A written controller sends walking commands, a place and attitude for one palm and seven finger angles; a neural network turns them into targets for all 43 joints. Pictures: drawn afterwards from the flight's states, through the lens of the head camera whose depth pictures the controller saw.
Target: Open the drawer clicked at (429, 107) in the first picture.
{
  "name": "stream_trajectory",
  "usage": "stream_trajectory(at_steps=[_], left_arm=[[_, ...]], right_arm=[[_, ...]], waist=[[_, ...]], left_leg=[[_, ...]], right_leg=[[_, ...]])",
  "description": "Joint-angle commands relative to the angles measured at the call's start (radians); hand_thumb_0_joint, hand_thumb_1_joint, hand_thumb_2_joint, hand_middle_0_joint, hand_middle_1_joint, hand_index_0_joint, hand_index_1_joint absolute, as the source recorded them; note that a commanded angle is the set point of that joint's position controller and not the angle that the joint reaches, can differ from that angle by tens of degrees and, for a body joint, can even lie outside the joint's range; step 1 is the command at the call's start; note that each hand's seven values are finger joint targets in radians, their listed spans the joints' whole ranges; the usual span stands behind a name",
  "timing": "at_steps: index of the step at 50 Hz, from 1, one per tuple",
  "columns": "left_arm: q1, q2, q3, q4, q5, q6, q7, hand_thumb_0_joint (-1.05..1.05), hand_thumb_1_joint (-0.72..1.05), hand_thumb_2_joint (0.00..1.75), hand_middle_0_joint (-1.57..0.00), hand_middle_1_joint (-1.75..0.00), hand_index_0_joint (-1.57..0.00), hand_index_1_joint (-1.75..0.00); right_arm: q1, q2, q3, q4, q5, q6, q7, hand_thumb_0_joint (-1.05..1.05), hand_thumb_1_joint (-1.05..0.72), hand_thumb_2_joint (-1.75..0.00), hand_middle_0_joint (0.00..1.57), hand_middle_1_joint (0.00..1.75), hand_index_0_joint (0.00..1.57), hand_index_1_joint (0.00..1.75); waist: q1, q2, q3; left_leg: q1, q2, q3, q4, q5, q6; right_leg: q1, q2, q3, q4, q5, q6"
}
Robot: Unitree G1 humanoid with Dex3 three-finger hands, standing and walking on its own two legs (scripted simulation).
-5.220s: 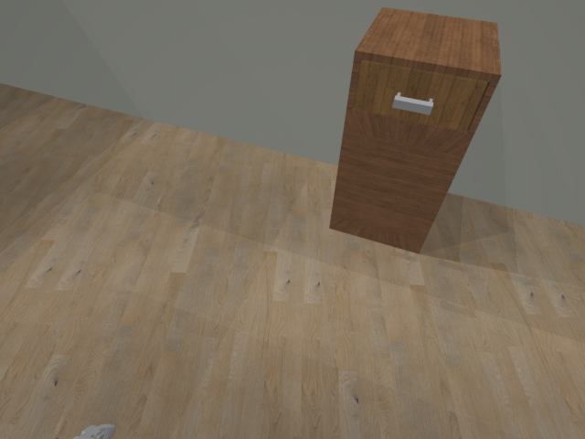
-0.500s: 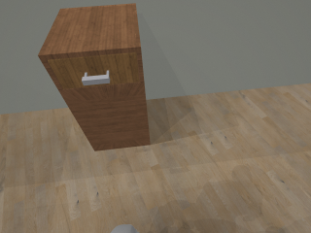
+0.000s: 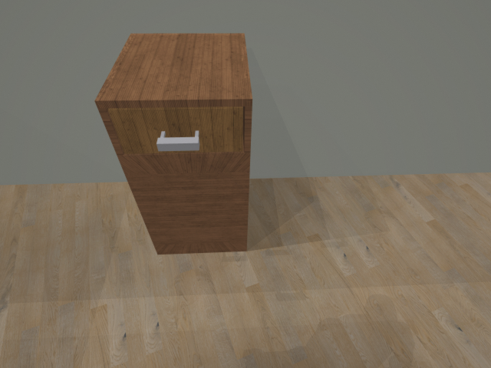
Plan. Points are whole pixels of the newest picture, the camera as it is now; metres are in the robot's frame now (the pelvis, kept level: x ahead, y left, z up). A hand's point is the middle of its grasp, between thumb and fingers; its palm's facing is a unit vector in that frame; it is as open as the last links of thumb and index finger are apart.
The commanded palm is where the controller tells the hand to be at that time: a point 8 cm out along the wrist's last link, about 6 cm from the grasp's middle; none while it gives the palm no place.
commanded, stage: take the last steps up to it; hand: left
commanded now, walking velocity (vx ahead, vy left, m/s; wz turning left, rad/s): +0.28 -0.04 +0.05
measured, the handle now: (179, 139) +0.71 +0.22 -0.07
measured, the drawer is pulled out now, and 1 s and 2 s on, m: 0.00 0.00 0.00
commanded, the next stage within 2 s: come to a stop and stand still in 0.42 s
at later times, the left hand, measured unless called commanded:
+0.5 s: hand out of the picture +0.04 +0.16 -0.20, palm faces +0.14 -0.99 -0.10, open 7.3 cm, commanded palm none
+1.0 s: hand (172, 300) +0.29 +0.17 -0.16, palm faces +0.02 -0.95 -0.30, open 7.3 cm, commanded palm none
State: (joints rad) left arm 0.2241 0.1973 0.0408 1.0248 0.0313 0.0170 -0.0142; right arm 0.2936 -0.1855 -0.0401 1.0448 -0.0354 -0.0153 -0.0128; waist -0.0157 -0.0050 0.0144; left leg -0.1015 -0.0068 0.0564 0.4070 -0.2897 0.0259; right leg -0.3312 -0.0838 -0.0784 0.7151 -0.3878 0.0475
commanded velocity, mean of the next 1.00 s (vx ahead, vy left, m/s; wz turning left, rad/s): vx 0.02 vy -0.02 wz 0.01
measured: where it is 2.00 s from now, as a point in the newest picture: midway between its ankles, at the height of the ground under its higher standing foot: outside the picture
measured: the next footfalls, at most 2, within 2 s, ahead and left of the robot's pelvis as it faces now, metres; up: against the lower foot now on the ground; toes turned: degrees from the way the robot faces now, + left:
right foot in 0.06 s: +0.07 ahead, -0.13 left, +0.00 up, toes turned -6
left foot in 0.48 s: +0.24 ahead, +0.13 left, +0.00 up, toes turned +11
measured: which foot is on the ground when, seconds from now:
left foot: down 0.00-0.06, up 0.08-0.46, down 0.48-0.96, up 0.98-1.00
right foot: up 0.00-0.04, down 0.06-0.48, up 0.50-0.94, down 0.96-1.00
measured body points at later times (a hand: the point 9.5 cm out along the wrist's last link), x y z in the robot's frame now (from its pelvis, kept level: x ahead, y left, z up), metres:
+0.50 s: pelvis +0.14 +0.02 -0.02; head +0.16 +0.05 +0.43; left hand +0.04 +0.21 -0.19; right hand +0.21 -0.22 -0.16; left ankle +0.21 +0.12 -0.74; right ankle +0.03 -0.12 -0.73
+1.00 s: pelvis +0.20 -0.03 -0.01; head +0.22 -0.06 +0.43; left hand +0.28 +0.22 -0.14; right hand +0.22 -0.26 -0.19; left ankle +0.20 +0.11 -0.73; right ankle +0.20 -0.13 -0.74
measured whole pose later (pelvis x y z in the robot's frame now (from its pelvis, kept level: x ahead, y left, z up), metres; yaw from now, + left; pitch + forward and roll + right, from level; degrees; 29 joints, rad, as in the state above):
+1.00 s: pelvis +0.20 -0.03 -0.01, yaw +0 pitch -1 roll +2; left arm 0.15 0.18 0.05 0.98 0.03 0.01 0.03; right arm 0.21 -0.18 -0.06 1.05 -0.02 0.04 -0.02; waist -0.02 0.05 0.07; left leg -0.30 0.08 0.12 0.66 -0.40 -0.03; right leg -0.29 -0.04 -0.07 0.62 -0.32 -0.02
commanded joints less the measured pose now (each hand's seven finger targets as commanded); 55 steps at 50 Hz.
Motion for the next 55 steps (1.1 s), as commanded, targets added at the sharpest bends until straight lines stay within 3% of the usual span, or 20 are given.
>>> stream_trajectory(at_steps=[1,2,3,4,7,10,18,22,24,26,28,31,40,44,46,47,48,49,52,55], left_arm=[[0.082,0.056,0.017,-0.016,-0.004,-0.042,-0.002,0.0,0.9,0.9,-0.2,-0.3,-0.2,-0.3],[0.155,0.095,0.028,0.01,0.0,-0.054,0.006,0.0,0.9,0.9,-0.2,-0.3,-0.2,-0.3],[0.238,0.172,0.043,0.039,0.004,-0.061,0.015,0.0,0.9,0.9,-0.2,-0.3,-0.2,-0.3],[0.309,0.213,0.053,0.049,-0.008,-0.06,0.024,0.0,0.9,0.9,-0.2,-0.3,-0.2,-0.3],[0.164,0.11,0.031,0.026,-0.008,-0.064,0.035,0.0,0.9,0.9,-0.2,-0.3,-0.2,-0.3],[0.129,0.055,0.014,0.022,-0.007,-0.078,0.037,0.0,0.9,0.9,-0.2,-0.3,-0.2,-0.3],[0.216,0.076,0.012,0.09,-0.005,-0.087,0.038,0.0,0.9,0.9,-0.2,-0.3,-0.2,-0.3],[0.21,0.049,0.014,0.095,-0.012,-0.07,0.036,0.0,0.9,0.9,-0.2,-0.3,-0.2,-0.3],[0.245,-0.017,0.002,0.057,-0.021,-0.065,0.026,0.0,0.9,0.9,-0.2,-0.3,-0.2,-0.3],[0.153,-0.007,0.005,0.049,-0.015,-0.057,0.03,0.0,0.9,0.9,-0.2,-0.3,-0.2,-0.3],[0.145,-0.03,0.004,0.072,-0.012,-0.044,0.026,0.0,0.9,0.9,-0.2,-0.3,-0.2,-0.3],[0.218,-0.041,0.001,0.094,-0.016,-0.002,0.037,0.0,0.9,0.9,-0.2,-0.3,-0.2,-0.3],[0.051,0.019,0.033,-0.041,-0.011,0.044,0.039,0.0,0.9,0.9,-0.2,-0.3,-0.2,-0.3],[0.03,0.026,0.03,-0.069,-0.014,0.024,0.041,0.0,0.9,0.9,-0.2,-0.3,-0.2,-0.3],[0.081,0.044,0.032,-0.055,-0.012,0.004,0.042,0.0,0.9,0.9,-0.2,-0.3,-0.2,-0.3],[0.095,0.095,0.035,-0.052,-0.004,-0.012,0.045,0.0,0.9,0.9,-0.2,-0.3,-0.2,-0.3],[0.059,0.183,0.043,-0.063,0.003,-0.026,0.052,0.0,0.9,0.9,-0.2,-0.3,-0.2,-0.3],[0.084,0.193,0.04,-0.075,-0.008,-0.02,0.051,0.0,0.9,0.9,-0.2,-0.3,-0.2,-0.3],[-0.026,0.149,0.039,-0.085,-0.01,-0.023,0.055,0.0,0.9,0.9,-0.2,-0.3,-0.2,-0.3],[-0.007,0.141,0.045,-0.089,-0.013,-0.027,0.06,0.0,0.9,0.9,-0.2,-0.3,-0.2,-0.3]], right_arm=[[0.01,-0.141,-0.031,-0.022,0.009,-0.013,-0.008,0.0,-0.9,-0.9,0.2,0.3,0.2,0.3],[0.018,-0.104,-0.023,-0.018,0.015,-0.019,-0.006,0.0,-0.9,-0.9,0.2,0.3,0.2,0.3],[0.009,-0.046,-0.007,-0.041,0.022,-0.026,0.0,0.0,-0.9,-0.9,0.2,0.3,0.2,0.3],[-0.049,-0.079,-0.012,-0.077,0.016,-0.015,0.004,0.0,-0.9,-0.9,0.2,0.3,0.2,0.3],[-0.072,-0.077,-0.031,-0.054,0.009,-0.004,0.02,0.0,-0.9,-0.9,0.2,0.3,0.2,0.3],[0.017,-0.024,-0.028,-0.014,0.004,0.01,0.026,0.0,-0.9,-0.9,0.2,0.3,0.2,0.3],[-0.101,0.006,-0.016,-0.054,0.015,-0.01,0.039,0.0,-0.9,-0.9,0.2,0.3,0.2,0.3],[0.105,-0.054,-0.026,0.017,0.007,-0.034,0.02,0.0,-0.9,-0.9,0.2,0.3,0.2,0.3],[0.279,-0.23,-0.056,0.046,0.006,-0.034,-0.002,0.0,-0.9,-0.9,0.2,0.3,0.2,0.3],[0.162,-0.176,-0.045,0.027,0.01,-0.027,-0.018,0.0,-0.9,-0.9,0.2,0.3,0.2,0.3],[0.026,-0.073,-0.008,-0.003,0.011,-0.036,-0.025,0.0,-0.9,-0.9,0.2,0.3,0.2,0.3],[-0.033,-0.07,-0.002,-0.005,0.019,-0.034,-0.041,0.0,-0.9,-0.9,0.2,0.3,0.2,0.3],[-0.06,-0.132,-0.043,-0.029,0.008,0.016,-0.039,0.0,-0.9,-0.9,0.2,0.3,0.2,0.3],[-0.065,-0.143,-0.055,-0.038,0.004,0.028,-0.025,0.0,-0.9,-0.9,0.2,0.3,0.2,0.3],[-0.065,-0.137,-0.054,-0.043,0.011,0.033,-0.015,0.0,-0.9,-0.9,0.2,0.3,0.2,0.3],[-0.038,-0.095,-0.05,-0.043,0.019,0.034,-0.007,0.0,-0.9,-0.9,0.2,0.3,0.2,0.3],[0.001,-0.019,-0.035,-0.068,0.026,0.036,-0.001,0.0,-0.9,-0.9,0.2,0.3,0.2,0.3],[-0.028,-0.04,-0.036,-0.08,0.025,0.06,-0.008,0.0,-0.9,-0.9,0.2,0.3,0.2,0.3],[-0.022,-0.073,-0.044,-0.046,0.019,0.071,-0.006,0.0,-0.9,-0.9,0.2,0.3,0.2,0.3],[-0.033,-0.088,-0.044,-0.048,0.017,0.072,0.004,0.0,-0.9,-0.9,0.2,0.3,0.2,0.3]], waist=[[0.046,0.07,0.043],[0.078,-0.022,0.022],[0.108,-0.239,0.025],[0.142,-0.301,0.024],[0.063,-0.088,0.152],[0.008,-0.093,0.127],[0.033,-0.131,0.118],[-0.058,-0.001,0.022],[-0.082,0.333,-0.109],[-0.07,0.221,-0.02],[-0.003,0.102,0.074],[0.039,0.088,-0.005],[0.017,0.17,0.013],[0.014,0.201,-0.013],[0.044,0.136,-0.043],[0.042,-0.012,-0.065],[0.011,-0.264,-0.057],[0.046,-0.214,-0.071],[0.009,-0.161,-0.031],[0.031,-0.129,-0.03]], left_leg=[[-0.156,0.206,-0.191,-0.043,-0.049,0.086],[-0.275,0.147,-0.13,0.101,-0.077,0.049],[-0.466,0.028,0.012,0.343,-0.184,0.0],[-0.545,0.029,-0.006,0.54,-0.318,-0.002],[-0.56,0.117,-0.062,0.7,-0.109,-0.006],[-0.451,0.127,-0.014,0.638,0.0,-0.035],[-0.366,0.104,0.062,0.32,0.044,-0.031],[0.024,0.071,0.068,0.09,0.134,-0.007],[0.219,0.445,-0.428,-0.106,0.209,0.146],[0.051,0.438,-0.397,-0.178,0.072,0.171],[-0.132,0.361,-0.21,-0.183,0.348,0.13],[-0.112,0.324,-0.06,-0.13,0.695,0.121],[-0.091,0.337,-0.035,-0.064,0.662,0.144],[-0.078,0.332,-0.062,-0.021,0.571,0.127],[-0.117,0.269,-0.034,0.065,0.405,0.068],[-0.14,0.18,0.029,0.19,0.207,0.0],[-0.311,0.052,0.072,0.33,-0.209,-0.052],[-0.261,0.037,-0.035,0.459,-0.333,-0.048],[-0.348,0.03,-0.103,0.681,-0.199,-0.055],[-0.391,0.027,-0.111,0.724,-0.095,-0.074]], right_leg=[[0.198,0.035,-0.033,-0.268,0.139,-0.015],[0.354,-0.039,0.063,-0.336,0.089,-0.043],[0.465,-0.243,0.338,-0.448,-0.011,-0.127],[0.426,-0.359,0.527,-0.556,-0.125,-0.204],[0.196,-0.296,0.369,-0.598,-0.185,-0.205],[0.114,-0.203,0.14,-0.578,0.055,-0.162],[0.179,-0.184,0.06,-0.492,0.346,-0.178],[0.077,-0.098,-0.009,-0.184,0.339,-0.125],[-0.175,0.074,-0.067,0.313,-0.22,-0.058],[-0.244,0.009,0.041,0.497,-0.145,-0.075],[-0.143,-0.044,0.076,0.393,-0.024,-0.05],[-0.022,-0.023,0.063,0.246,0.028,-0.014],[-0.094,0.022,0.061,0.234,0.0,-0.015],[-0.002,0.032,0.025,0.026,0.004,-0.032],[0.134,0.034,0.007,-0.218,0.204,-0.03],[0.183,-0.05,0.091,-0.347,0.39,-0.039],[0.233,-0.262,0.328,-0.367,0.69,-0.117],[0.139,-0.335,0.351,-0.382,0.789,-0.197],[0.163,-0.247,0.267,-0.355,0.746,-0.212],[0.202,-0.232,0.225,-0.367,0.696,-0.192]])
